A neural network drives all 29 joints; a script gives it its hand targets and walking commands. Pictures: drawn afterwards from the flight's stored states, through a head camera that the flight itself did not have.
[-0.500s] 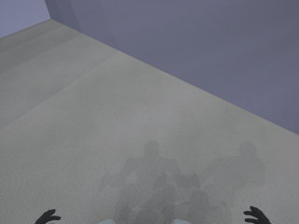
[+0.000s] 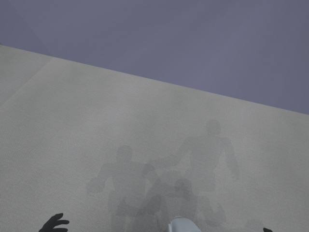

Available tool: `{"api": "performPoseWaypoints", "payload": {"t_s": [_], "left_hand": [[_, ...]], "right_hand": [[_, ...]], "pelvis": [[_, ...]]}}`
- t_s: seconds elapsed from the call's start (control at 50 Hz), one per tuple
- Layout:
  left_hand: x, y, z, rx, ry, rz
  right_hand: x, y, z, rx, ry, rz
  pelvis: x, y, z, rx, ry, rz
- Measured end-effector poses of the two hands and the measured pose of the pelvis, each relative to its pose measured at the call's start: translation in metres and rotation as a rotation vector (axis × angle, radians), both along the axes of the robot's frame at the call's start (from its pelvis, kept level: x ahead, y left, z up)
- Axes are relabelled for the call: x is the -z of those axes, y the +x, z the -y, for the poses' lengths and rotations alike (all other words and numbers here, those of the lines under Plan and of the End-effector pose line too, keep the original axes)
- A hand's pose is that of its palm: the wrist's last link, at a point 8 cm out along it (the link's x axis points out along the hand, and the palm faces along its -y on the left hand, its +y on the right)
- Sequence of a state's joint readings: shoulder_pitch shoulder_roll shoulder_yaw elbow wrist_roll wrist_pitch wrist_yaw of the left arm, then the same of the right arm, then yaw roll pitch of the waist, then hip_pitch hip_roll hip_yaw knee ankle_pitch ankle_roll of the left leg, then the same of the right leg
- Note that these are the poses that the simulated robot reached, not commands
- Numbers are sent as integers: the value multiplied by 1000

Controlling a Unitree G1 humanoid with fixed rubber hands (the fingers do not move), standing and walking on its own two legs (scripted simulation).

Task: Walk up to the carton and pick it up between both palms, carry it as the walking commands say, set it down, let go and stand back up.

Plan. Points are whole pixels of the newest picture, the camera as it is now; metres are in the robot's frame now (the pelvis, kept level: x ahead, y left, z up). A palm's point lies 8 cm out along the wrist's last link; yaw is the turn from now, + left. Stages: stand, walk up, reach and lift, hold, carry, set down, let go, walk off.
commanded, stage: walk up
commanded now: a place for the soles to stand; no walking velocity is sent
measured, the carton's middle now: out of the picture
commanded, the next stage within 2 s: none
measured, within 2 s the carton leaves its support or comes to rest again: neither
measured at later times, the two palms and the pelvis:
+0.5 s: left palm (116, 223) +0.17 +0.11 -0.12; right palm out of the picture -0.13 -0.43 -0.09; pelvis -0.06 -0.10 -0.01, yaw -25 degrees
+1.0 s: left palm (191, 212) +0.20 -0.10 -0.11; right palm out of the picture -0.36 -0.45 -0.09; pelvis -0.12 -0.19 -0.01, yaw -57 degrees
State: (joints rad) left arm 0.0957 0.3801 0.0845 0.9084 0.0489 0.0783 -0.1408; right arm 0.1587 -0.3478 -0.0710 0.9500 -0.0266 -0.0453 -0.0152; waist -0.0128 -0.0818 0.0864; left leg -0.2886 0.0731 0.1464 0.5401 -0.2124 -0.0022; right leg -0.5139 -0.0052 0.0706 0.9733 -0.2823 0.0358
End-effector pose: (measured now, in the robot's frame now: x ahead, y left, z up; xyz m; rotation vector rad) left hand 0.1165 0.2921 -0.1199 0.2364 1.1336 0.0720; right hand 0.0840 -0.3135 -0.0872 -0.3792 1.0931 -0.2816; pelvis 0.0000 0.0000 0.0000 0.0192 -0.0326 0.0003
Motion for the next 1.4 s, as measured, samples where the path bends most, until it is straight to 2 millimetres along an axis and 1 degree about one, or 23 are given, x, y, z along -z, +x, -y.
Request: {"api": "performPoseWaypoints", "payload": {"t_s": [0.08, 0.14, 0.18, 0.24, 0.28, 0.32, 0.4, 0.46, 0.52, 0.6, 0.66, 0.72, 0.78, 0.82, 0.9, 0.96, 1.02, 1.1, 1.18, 1.28, 1.34, 1.38, 1.4], "left_hand": [[-5, 24, 23, 102, 35, 15], [-7, 43, 46, 167, 74, 51], [-11, 48, 65, 196, 90, 78], [-17, 46, 93, 227, 91, 91], [-19, 42, 109, 254, 87, 77], [-18, 40, 122, 280, 77, 68], [-9, 43, 147, 337, 38, 65], [0, 48, 167, 383, 9, 57], [1, 50, 193, 482, -5, 25], [1, 58, 225, 604, -20, 0], [-1, 68, 251, 673, -5, 6], [-4, 79, 280, 726, 25, 39], [-10, 82, 310, 754, 41, 92], [-16, 79, 326, 767, 39, 110], [-21, 74, 352, 818, 40, 92], [-17, 76, 373, 876, 26, 70], [-12, 80, 402, 945, 15, 41], [-13, 80, 455, 1090, -2, 15], [-17, 82, 512, 1192, -32, 28], [-23, 78, 592, 1291, -31, 88], [-25, 66, 640, 1331, -37, 145], [-26, 55, 665, 1345, -55, 183], [-26, 49, 673, 1346, -62, 185]], "right_hand": [[3, -29, 37, 75, -10, 46], [12, -56, 72, 130, -11, 55], [21, -76, 93, 166, -13, 29], [27, -105, 113, 212, -13, -35], [27, -120, 121, 236, -13, -53], [27, -135, 124, 254, -14, -61], [24, -166, 122, 303, -17, -69], [15, -194, 114, 361, -18, -65], [2, -223, 116, 445, -26, -38], [-9, -260, 131, 554, -67, 23], [-11, -292, 147, 619, -93, 51], [-5, -329, 164, 685, -104, 58], [6, -367, 175, 750, -91, 25], [11, -386, 176, 792, -71, -10], [12, -412, 168, 858, -53, -26], [11, -428, 151, 907, -49, -38], [3, -446, 125, 975, -46, -39], [-9, -480, 96, 1120, -52, -35], [-14, -517, 81, 1231, -68, -55], [-8, -565, 77, 1347, -66, -60], [4, -594, 80, 1407, -45, -77], [11, -606, 86, 1425, -22, -98], [12, -609, 90, 1431, -12, -98]], "pelvis": [[7, -12, 22, 90, 17, -10], [17, -21, 47, 146, 22, -22], [20, -29, 61, 159, -5, -11], [18, -38, 73, 204, -10, -15], [15, -42, 78, 238, -22, -21], [13, -46, 82, 268, -33, -26], [14, -51, 90, 331, -56, -31], [11, -57, 100, 379, -19, -23], [5, -63, 107, 464, 2, -31], [3, -74, 119, 574, 25, -17], [8, -84, 131, 652, 33, -10], [16, -96, 149, 721, 36, -13], [20, -109, 166, 762, -2, -10], [19, -113, 172, 810, -6, -18], [13, -116, 181, 895, -25, -37], [11, -115, 187, 955, -38, -42], [6, -116, 197, 1017, -10, -30], [-3, -122, 210, 1119, 12, -27], [-4, -131, 225, 1204, 27, -8], [4, -153, 254, 1313, 45, 1], [12, -170, 275, 1349, 13, -11], [16, -177, 286, 1378, 2, -23], [16, -179, 291, 1397, -4, -28]]}}
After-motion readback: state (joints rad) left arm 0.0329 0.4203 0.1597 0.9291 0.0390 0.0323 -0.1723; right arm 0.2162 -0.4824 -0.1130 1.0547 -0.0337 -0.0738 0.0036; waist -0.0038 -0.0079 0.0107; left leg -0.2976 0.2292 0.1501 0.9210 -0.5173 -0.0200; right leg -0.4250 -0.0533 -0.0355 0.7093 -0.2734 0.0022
